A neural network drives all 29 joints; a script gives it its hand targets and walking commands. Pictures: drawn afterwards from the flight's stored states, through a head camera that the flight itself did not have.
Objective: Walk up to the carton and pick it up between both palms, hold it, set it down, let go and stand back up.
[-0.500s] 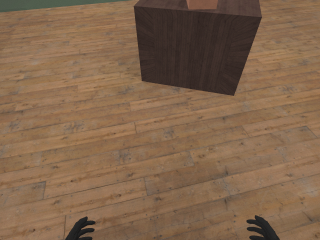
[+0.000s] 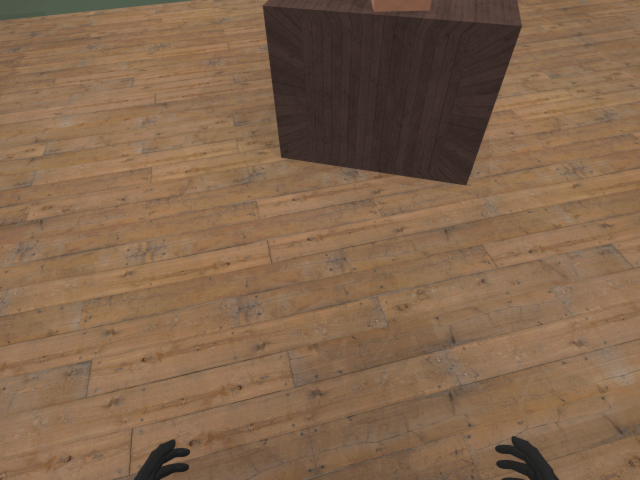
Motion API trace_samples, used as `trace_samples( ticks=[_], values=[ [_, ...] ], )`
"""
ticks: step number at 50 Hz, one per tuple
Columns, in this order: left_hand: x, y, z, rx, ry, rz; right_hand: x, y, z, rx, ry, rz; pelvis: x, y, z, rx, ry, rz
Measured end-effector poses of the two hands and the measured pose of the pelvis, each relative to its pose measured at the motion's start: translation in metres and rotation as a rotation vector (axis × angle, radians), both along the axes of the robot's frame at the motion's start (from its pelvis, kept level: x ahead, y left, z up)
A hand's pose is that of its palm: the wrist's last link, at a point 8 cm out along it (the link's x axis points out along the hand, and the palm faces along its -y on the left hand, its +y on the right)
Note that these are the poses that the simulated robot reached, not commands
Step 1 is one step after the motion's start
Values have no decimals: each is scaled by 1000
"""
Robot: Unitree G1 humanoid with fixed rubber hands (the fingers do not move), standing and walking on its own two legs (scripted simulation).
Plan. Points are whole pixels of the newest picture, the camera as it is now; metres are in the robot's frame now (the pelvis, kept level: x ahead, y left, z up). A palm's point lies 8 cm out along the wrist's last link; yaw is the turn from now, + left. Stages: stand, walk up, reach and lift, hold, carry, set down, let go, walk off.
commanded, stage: stand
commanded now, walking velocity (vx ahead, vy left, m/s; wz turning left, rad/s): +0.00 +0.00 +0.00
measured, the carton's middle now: out of the picture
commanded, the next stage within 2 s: walk up in 0.12 s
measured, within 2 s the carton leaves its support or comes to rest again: neither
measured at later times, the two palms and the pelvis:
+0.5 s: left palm out of the picture +0.13 +0.24 -0.09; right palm out of the picture +0.09 -0.29 -0.10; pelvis +0.03 -0.01 +0.00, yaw -5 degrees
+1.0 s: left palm (202, 409) +0.22 +0.19 -0.09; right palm (579, 368) +0.28 -0.35 -0.09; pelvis +0.19 -0.08 +0.00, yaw -9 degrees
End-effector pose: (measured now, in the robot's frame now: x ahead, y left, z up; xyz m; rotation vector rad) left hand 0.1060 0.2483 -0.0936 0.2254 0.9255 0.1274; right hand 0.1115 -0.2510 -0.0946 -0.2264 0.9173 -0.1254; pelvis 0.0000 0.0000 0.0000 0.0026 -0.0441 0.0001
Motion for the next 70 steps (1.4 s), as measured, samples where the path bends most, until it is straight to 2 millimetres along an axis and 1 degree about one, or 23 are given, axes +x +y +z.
trace_samples(
  ticks=[18,20,23,26,29,31,32,34,35,36,38,41,43,45,47,50,54,57,59,61,63,65,70],
  values=[
    [13,-1,3,7,-14,-14,4,-3,0,-2,-6,-9,6,-1,0,2,1,-10],
    [12,0,2,12,-7,-33,3,-7,1,-15,-19,-4,10,-1,-1,8,2,-30],
    [15,-1,0,31,40,-81,-9,-24,0,-38,-34,-57,20,-6,-3,13,1,-72],
    [34,-8,5,46,46,-125,-34,-47,-7,-61,10,-130,34,-16,-2,15,-9,-95],
    [67,-23,13,55,0,-160,-58,-72,-18,-67,89,-197,50,-31,-4,32,-18,-121],
    [91,-37,17,63,-41,-178,-65,-88,-30,-60,135,-228,62,-43,-9,39,-23,-137],
    [101,-44,17,71,-63,-184,-64,-96,-38,-55,154,-235,69,-49,-14,38,-24,-144],
    [113,-53,12,96,-95,-174,-55,-108,-55,-43,189,-223,80,-62,-26,8,-28,-149],
    [114,-55,7,113,-95,-165,-46,-111,-61,-31,200,-209,84,-67,-31,-3,-28,-151],
    [111,-57,2,127,-78,-149,-35,-111,-65,-16,202,-192,88,-71,-34,-8,-28,-151],
    [100,-58,-5,141,-15,-108,-6,-110,-64,5,180,-156,98,-77,-33,-12,-37,-151],
    [85,-58,-5,149,69,-68,45,-108,-49,18,105,-105,116,-81,-23,-18,-52,-148],
    [80,-58,-2,145,106,-48,79,-107,-35,23,48,-80,129,-82,-15,-19,-55,-149],
    [82,-58,0,139,133,-33,109,-106,-21,26,0,-64,144,-82,-8,-22,-53,-153],
    [91,-57,1,130,147,-26,136,-104,-9,26,-29,-56,161,-81,-3,-28,-48,-155],
    [118,-54,1,114,152,-30,170,-100,4,23,-48,-55,189,-78,2,-38,-33,-155],
    [169,-46,-7,86,138,-46,214,-91,12,0,-51,-53,231,-70,2,-52,-10,-146],
    [211,-35,-20,64,133,-53,253,-80,12,-32,-54,-49,269,-58,-6,-68,5,-137],
    [240,-25,-33,55,144,-63,279,-71,9,-58,-55,-54,297,-48,-14,-61,14,-131],
    [269,-18,-45,48,167,-92,298,-61,7,-84,-55,-61,318,-40,-20,-14,5,-138],
    [299,-18,-51,28,182,-132,306,-56,4,-105,-51,-89,337,-31,-25,-22,-1,-152],
    [330,-19,-50,20,189,-176,302,-55,3,-110,-14,-152,356,-26,-22,-34,-13,-161],
    [428,-27,-28,20,98,-246,282,-52,8,-110,117,-261,404,-25,-7,-13,-29,-189]
  ],
)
